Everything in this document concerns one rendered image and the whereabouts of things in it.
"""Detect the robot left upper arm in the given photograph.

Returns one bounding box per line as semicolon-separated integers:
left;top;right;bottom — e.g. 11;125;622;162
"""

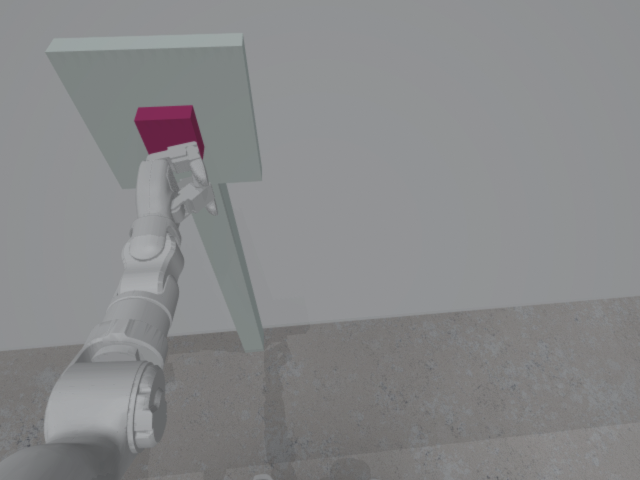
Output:
0;361;167;480

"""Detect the button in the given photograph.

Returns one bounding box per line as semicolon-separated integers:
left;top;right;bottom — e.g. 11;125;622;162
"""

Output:
134;105;204;160

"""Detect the left robot hand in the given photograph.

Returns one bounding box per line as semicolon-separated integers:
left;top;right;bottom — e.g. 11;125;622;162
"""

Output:
136;141;218;228

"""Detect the panel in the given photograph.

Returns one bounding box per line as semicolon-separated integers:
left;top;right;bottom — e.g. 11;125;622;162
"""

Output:
45;33;264;353

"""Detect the robot left forearm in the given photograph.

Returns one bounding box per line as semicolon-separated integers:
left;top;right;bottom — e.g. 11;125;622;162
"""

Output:
44;216;184;442

